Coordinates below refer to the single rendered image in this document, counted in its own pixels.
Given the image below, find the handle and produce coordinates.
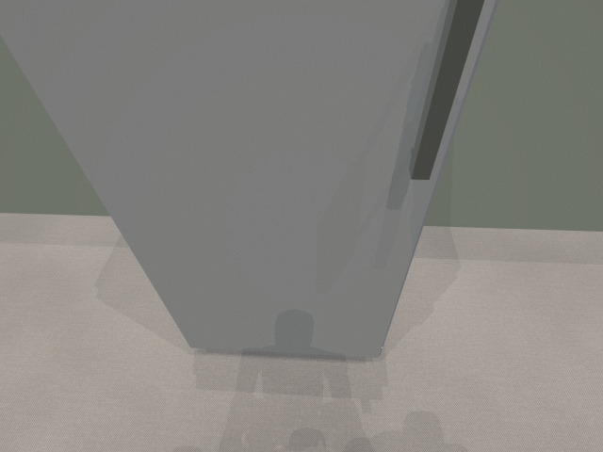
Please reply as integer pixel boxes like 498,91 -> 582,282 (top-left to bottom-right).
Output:
409,0 -> 484,180

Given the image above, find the fridge door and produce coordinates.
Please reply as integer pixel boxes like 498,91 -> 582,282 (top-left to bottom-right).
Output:
0,0 -> 496,358

